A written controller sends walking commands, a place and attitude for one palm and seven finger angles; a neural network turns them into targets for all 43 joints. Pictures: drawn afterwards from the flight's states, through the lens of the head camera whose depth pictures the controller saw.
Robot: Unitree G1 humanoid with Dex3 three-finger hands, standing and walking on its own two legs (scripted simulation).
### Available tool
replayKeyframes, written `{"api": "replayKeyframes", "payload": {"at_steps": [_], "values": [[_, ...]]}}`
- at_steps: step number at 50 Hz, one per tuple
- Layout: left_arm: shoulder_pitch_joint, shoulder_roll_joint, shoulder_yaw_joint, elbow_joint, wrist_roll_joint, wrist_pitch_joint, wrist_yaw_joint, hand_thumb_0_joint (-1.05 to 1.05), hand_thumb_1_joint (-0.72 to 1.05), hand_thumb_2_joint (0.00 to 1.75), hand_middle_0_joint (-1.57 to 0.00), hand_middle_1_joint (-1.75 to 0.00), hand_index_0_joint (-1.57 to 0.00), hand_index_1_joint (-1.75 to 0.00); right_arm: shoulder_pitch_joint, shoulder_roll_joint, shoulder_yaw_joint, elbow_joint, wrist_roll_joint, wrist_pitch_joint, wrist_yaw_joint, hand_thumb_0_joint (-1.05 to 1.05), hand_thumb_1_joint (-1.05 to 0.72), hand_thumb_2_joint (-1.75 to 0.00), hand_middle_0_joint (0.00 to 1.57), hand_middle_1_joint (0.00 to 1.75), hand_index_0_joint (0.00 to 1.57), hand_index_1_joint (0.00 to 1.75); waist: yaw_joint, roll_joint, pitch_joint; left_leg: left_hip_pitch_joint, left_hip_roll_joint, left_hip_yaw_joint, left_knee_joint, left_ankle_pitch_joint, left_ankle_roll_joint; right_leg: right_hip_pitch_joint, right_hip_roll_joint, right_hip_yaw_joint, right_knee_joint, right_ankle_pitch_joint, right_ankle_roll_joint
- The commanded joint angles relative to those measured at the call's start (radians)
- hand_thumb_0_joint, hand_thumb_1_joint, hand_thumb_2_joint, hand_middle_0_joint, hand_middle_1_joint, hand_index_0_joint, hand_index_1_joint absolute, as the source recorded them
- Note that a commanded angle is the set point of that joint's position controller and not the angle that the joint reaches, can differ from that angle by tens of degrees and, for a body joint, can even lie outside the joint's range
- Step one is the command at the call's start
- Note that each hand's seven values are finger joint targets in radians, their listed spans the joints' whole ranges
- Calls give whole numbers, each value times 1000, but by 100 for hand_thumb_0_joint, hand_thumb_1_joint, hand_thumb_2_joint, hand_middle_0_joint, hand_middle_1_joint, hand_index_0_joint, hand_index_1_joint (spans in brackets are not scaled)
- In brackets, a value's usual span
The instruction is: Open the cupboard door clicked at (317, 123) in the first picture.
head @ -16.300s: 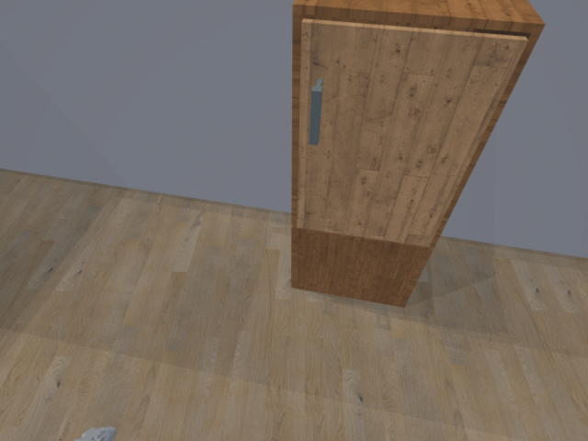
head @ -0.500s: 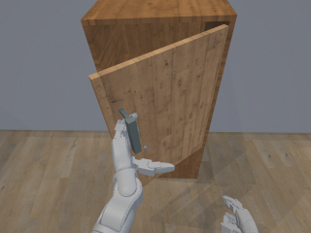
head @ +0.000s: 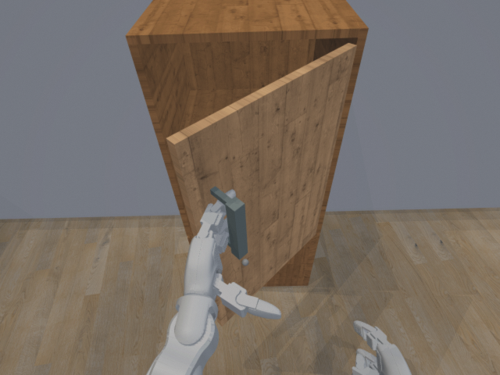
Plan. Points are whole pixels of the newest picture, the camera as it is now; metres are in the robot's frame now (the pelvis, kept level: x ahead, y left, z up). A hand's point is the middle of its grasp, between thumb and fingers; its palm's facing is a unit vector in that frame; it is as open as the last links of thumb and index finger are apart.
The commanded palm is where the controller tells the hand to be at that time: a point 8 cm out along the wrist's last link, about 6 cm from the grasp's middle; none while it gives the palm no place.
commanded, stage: slide the hand sideways off the handle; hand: left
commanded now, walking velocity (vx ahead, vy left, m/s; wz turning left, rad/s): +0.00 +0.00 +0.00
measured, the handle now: (229, 223) +0.33 +0.05 +0.09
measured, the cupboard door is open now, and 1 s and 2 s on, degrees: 44 43 43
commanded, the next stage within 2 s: draw the hand back to the body in 0.70 s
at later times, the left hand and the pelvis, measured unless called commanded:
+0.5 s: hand (206, 293) +0.22 +0.07 +0.09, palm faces +0.02 -1.00 +0.02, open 16.3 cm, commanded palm +0.18 +0.13 +0.09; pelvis +0.02 +0.00 -0.01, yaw +1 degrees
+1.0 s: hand (162, 306) +0.19 +0.12 +0.10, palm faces +0.03 -1.00 -0.03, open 16.4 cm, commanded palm +0.16 +0.18 +0.11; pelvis +0.01 +0.00 -0.01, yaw +1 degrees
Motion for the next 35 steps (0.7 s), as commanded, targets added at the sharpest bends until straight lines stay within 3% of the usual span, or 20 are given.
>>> {"api": "replayKeyframes", "payload": {"at_steps": [1, 5, 12, 17, 20, 23, 25, 27, 29, 31, 35], "values": [[-108, -5, 48, -292, 24, -62, 15, 0, -50, 30, -15, -30, -15, -30, -166, -87, -37, -203, 3, -42, -10, 0, -90, -90, 20, 30, 20, 30, 33, -108, -98, 132, 1, -41, -82, 66, 15, -49, -44, 56, -186, 191, 47], [-16, -6, 32, -377, 19, -64, -8, 0, -50, 30, -15, -30, -15, -30, -154, -88, -39, -219, 5, -40, -10, 0, -90, -90, 20, 30, 20, 30, 28, -117, -116, 142, 1, -44, -76, 92, 16, -36, -40, 47, -170, 239, 45], [111, 16, 21, -483, 24, -83, -45, 0, -50, 30, -15, -30, -15, -30, -131, -91, -45, -239, 5, -55, -7, 0, -90, -90, 20, 30, 20, 30, 17, -81, -124, 141, 2, -52, -49, 132, 18, -58, -36, 39, -124, 319, 46], [236, 67, 66, -532, 11, -94, -82, 0, -50, 30, -15, -30, -15, -30, -115, -94, -44, -257, 4, -65, -10, 0, -90, -90, 20, 30, 20, 30, 24, -104, -131, 116, 0, -53, -32, 150, 20, -45, -40, 47, -105, 389, 55], [278, 60, 56, -565, 2, -103, -108, 0, -50, 30, -15, -30, -15, -30, -104, -94, -44, -265, 5, -75, -12, 0, -90, -90, 20, 30, 20, 30, 19, -105, -124, 111, 0, -56, -22, 160, 22, -49, -39, 46, -98, 408, 58], [339, 107, 118, -579, -23, -111, -133, 0, -50, 30, -15, -30, -15, -30, -101, -97, -41, -266, 6, -83, -19, 0, -90, -90, 20, 30, 20, 30, 25, -102, -121, 81, -3, -53, -14, 140, 19, -43, -46, 61, -99, 418, 67], [370, 122, 129, -616, -29, -121, -151, 0, -50, 30, -15, -30, -15, -30, -93, -99, -44, -271, 7, -94, -21, 0, -90, -90, 20, 30, 20, 30, 29, -78, -143, 80, -6, -53, -2, 158, 20, -31, -51, 69, -89, 451, 70], [434, 131, 148, -627, -51, -131, -177, 0, -50, 30, -15, -30, -15, -30, -79, -98, -44, -272, 10, -105, -23, 0, -90, -90, 20, 30, 20, 30, 27, -95, -141, 65, -5, -52, 6, 161, 19, -29, -55, 70, -83, 489, 79], [452, 138, 163, -626, -69, -140, -205, 0, -50, 30, -15, -30, -15, -30, -76, -103, -44, -271, 11, -114, -29, 0, -90, -90, 20, 30, 20, 30, 19, -124, -121, 40, -7, -55, 15, 144, 19, -38, -60, 80, -89, 488, 89], [479, 141, 159, -649, -77, -153, -233, 0, -50, 30, -15, -30, -15, -30, -73, -107, -49, -274, 15, -127, -32, 0, -90, -90, 20, 30, 20, 30, 17, -98, -121, 35, -7, -55, 26, 144, 20, -50, -62, 85, -84, 482, 91], [458, 149, 161, -654, -95, -173, -260, 0, -50, 30, -15, -30, -15, -30, -67, -113, -51, -274, 19, -154, -42, 0, -90, -90, 20, 30, 20, 30, 5, -96, -82, -1, -11, -64, 41, 86, 21, -98, -64, 101, -100, 353, 89]]}}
